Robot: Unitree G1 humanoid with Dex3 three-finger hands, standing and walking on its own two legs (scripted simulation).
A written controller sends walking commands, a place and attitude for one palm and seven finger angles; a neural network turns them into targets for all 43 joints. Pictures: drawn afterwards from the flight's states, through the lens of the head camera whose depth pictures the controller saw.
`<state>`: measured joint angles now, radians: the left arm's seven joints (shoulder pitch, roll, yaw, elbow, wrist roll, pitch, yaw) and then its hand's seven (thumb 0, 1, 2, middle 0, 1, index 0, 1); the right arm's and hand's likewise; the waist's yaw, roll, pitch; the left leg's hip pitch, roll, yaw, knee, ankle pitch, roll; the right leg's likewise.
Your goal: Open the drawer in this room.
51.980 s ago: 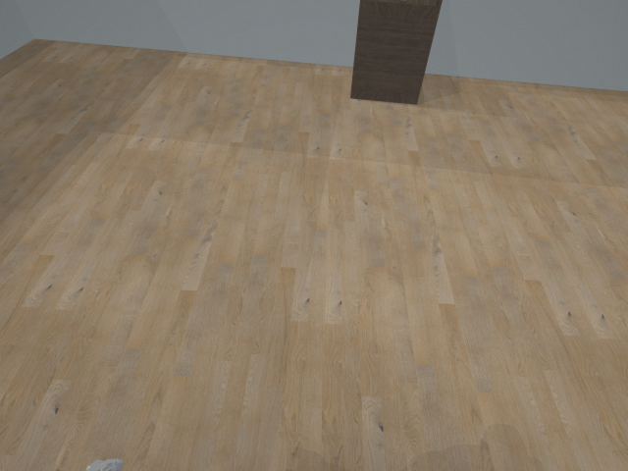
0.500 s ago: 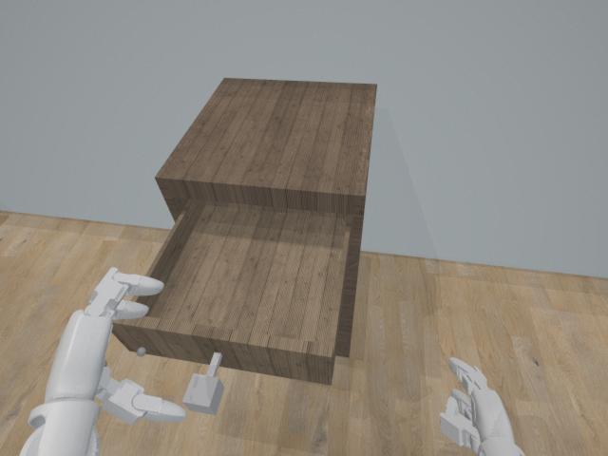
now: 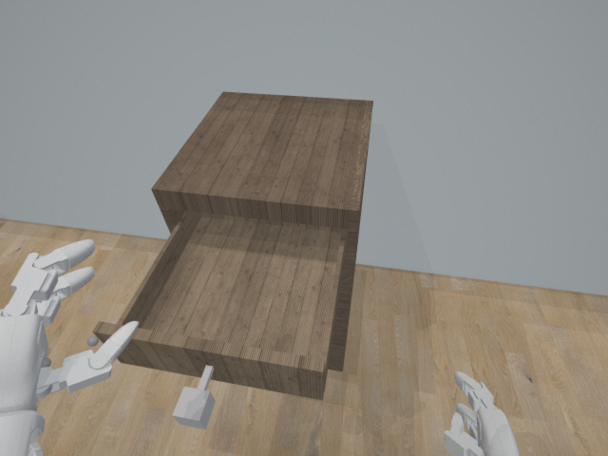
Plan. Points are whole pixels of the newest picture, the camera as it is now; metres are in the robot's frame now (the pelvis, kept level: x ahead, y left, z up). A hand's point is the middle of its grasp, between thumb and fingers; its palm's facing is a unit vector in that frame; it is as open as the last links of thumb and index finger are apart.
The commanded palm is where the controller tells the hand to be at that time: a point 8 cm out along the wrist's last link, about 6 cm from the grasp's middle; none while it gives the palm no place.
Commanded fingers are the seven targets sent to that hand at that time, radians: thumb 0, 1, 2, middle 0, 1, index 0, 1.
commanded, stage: draw the hand back to the body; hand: left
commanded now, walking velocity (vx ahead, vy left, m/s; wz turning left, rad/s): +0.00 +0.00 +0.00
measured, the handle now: (200, 393) +0.24 +0.21 -0.13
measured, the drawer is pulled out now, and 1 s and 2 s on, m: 0.30 0.30 0.30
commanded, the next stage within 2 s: step back with the hand held close in 0.38 s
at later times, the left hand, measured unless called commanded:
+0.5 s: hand (80, 344) +0.17 +0.24 +0.16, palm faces +0.41 -0.81 -0.42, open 7.5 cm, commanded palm +0.12 +0.28 +0.18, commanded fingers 0.00 0.90 0.90 -0.20 -0.30 -0.20 -0.30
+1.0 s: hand (45, 376) +0.14 +0.25 +0.15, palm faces +0.32 -0.80 -0.51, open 7.4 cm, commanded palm +0.08 +0.29 +0.18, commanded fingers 0.00 0.90 0.90 -0.20 -0.30 -0.20 -0.30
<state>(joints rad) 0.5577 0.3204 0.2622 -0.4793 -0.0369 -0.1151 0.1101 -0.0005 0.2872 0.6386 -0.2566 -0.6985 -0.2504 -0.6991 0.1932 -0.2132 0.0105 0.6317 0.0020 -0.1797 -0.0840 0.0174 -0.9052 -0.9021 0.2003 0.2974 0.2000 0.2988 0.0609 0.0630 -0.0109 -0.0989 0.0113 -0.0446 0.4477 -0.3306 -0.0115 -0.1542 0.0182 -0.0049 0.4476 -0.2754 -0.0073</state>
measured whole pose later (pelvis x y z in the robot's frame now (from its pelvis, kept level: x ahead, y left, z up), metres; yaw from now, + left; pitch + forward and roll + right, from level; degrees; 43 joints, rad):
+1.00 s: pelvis -0.05 +0.01 -0.01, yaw +0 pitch +3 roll +0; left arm 0.67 0.41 0.40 -0.61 -0.04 -0.21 0.14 0.01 0.89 0.90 -0.22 -0.31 -0.21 -0.31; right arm 0.16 -0.20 -0.01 0.55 0.01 -0.06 -0.08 0.02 -0.91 -0.90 0.20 0.30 0.20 0.30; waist 0.00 -0.02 0.02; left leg -0.30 -0.02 -0.03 0.54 -0.29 0.01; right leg -0.35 -0.01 0.00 0.53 -0.23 0.01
